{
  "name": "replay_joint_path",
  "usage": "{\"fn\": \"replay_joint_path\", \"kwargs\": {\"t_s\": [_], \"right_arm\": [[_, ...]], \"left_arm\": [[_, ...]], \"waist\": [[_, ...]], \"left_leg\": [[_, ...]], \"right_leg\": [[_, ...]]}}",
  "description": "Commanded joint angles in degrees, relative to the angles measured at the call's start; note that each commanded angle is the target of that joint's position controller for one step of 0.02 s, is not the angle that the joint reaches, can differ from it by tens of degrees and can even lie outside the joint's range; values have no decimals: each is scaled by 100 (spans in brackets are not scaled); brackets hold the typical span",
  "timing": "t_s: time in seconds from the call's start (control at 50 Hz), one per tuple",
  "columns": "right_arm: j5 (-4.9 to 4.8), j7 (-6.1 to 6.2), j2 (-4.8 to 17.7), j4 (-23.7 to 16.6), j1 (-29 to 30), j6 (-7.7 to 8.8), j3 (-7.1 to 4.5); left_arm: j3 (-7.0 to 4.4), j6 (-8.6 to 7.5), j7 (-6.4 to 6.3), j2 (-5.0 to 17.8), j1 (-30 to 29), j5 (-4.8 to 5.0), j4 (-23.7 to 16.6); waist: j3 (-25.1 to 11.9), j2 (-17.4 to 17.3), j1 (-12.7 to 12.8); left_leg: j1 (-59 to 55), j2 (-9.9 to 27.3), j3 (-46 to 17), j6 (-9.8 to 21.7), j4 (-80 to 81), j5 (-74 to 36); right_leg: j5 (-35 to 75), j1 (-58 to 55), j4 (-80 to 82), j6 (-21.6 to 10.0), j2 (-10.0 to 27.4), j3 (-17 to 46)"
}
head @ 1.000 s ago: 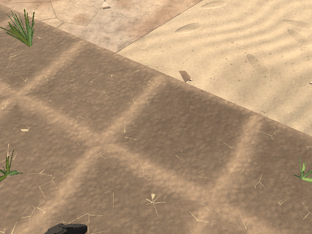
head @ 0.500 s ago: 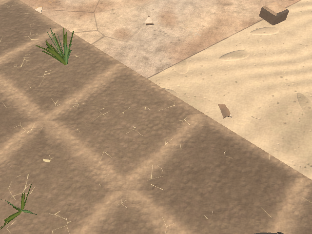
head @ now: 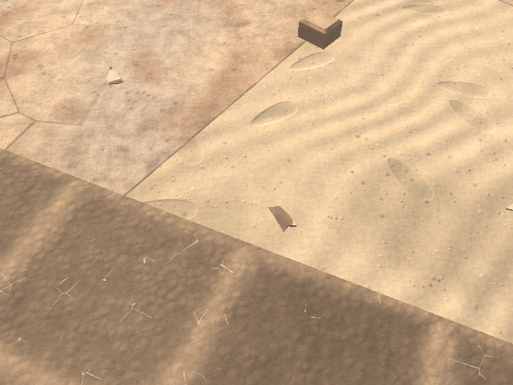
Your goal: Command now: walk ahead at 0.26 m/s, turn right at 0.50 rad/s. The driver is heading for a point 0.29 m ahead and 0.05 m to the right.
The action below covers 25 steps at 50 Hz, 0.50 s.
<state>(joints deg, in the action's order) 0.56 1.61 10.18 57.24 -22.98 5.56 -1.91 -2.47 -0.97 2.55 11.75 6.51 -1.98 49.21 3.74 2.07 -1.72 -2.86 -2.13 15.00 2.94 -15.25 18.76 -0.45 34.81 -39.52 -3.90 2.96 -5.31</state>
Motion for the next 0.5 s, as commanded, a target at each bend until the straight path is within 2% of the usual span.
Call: {"fn": "replay_joint_path", "kwargs": {"t_s": [0.02, 0.04, 0.06, 0.08, 0.1, 0.12, 0.14, 0.16, 0.18, 0.2, 0.22, 0.24, 0.28, 0.34, 0.42, 0.5], "right_arm": [[-7, 131, 990, -213, -71, -24, -216], [-6, 148, 1064, -264, 40, -69, -250], [-26, 141, 1091, -331, 156, -123, -268], [-92, 100, 1143, -431, 263, -145, -299], [-16, 56, 508, -678, -276, -163, -186], [-94, 59, 600, -749, -513, -248, -182], [-44, 69, 674, -759, -197, -295, -178], [-7, 66, 673, -838, 176, -299, -175], [47, 72, 708, -838, 347, -329, -198], [112, 70, 716, -822, 252, -435, -216], [129, 61, 675, -767, 135, -547, -219], [103, 44, 595, -736, 57, -614, -205], [61, 16, 510, -698, 27, -673, -189], [78, 26, 556, -746, 355, -750, -192], [47, 50, 563, -769, 663, -815, -173], [-15, 97, 537, -653, 554, -776, -151]], "left_arm": [[-49, -87, -15, 274, 443, -62, -221], [-105, -118, -37, 391, 843, -77, -134], [-182, -183, -78, 517, 1328, -114, -15], [-294, -273, -143, 833, 1753, -156, 55], [-447, -290, -184, 1518, 1524, -98, -9], [-508, -202, -195, 1667, 1840, 149, -117], [-450, -79, -261, 1363, 1380, 219, -264], [-316, -16, -300, 930, 915, 231, -337], [-212, 14, -324, 637, 688, 208, -323], [-170, 23, -352, 522, 652, 195, -320], [-142, 6, -351, 501, 677, 139, -294], [-150, -33, -336, 579, 719, 84, -282], [-171, -87, -308, 722, 727, 35, -289], [-146, -54, -313, 709, 740, 18, -285], [-122, 61, -328, 695, 798, 13, -233], [-111, 157, -356, 701, 825, -8, -154]], "waist": [[-238, -892, 293], [-479, -911, 459], [-791, -795, 675], [-1105, -316, 986], [-1605, 824, 337], [-2578, 575, 550], [-2094, -17, 500], [-1292, -103, 401], [-807, -298, 230], [-687, -226, 113], [-706, -163, 50], [-778, -145, 11], [-914, -84, -26], [-865, 139, 79], [-639, 406, 235], [-433, 420, 286]], "left_leg": [[156, 1497, -102, 201, -1057, -6317], [141, 1533, -115, 226, -1736, -6406], [276, 1525, -133, 184, -2747, -5790], [920, 1236, -55, -37, -4298, -4081], [2666, 440, -231, -231, -6047, 1741], [3416, 10, -1309, -350, -7016, 1879], [3581, 340, -1567, -351, -6948, 1230], [3639, 475, -1545, -354, -6595, 881], [3500, 601, -1588, -370, -6130, 694], [3176, 665, -1605, -379, -5760, 568], [2875, 633, -1569, -377, -5540, 469], [2713, 573, -1539, -372, -5384, 382], [2625, 531, -1546, -371, -5025, 224], [2704, 559, -1581, -409, -4315, 61], [2456, 488, -1558, -404, -3245, 208], [1987, 292, -1446, -259, -2269, 510]], "right_leg": [[-466, -939, 269, -242, -522, -433], [-670, -1338, 428, -377, -649, -389], [-493, -1910, 895, -520, -739, -264], [1107, -2778, 1531, -764, -347, 285], [5356, -4335, 461, -1281, 1307, 1939], [5585, -4930, 988, -2250, 2065, 3375], [4273, -4206, 1439, -2152, 1915, 2922], [3282, -3320, 1795, -1917, 1635, 2540], [2794, -2677, 2029, -1611, 1313, 2203], [2518, -2233, 2167, -1431, 1104, 1890], [2395, -1969, 2245, -1306, 959, 1706], [2456, -1883, 2264, -1247, 858, 1594], [2242, -1899, 2328, -1144, 763, 1452], [915, -2001, 2555, -945, 674, 1472], [-1254, -1972, 2877, -809, 632, 1726], [-1934, -1931, 2873, -839, 733, 2021]]}}
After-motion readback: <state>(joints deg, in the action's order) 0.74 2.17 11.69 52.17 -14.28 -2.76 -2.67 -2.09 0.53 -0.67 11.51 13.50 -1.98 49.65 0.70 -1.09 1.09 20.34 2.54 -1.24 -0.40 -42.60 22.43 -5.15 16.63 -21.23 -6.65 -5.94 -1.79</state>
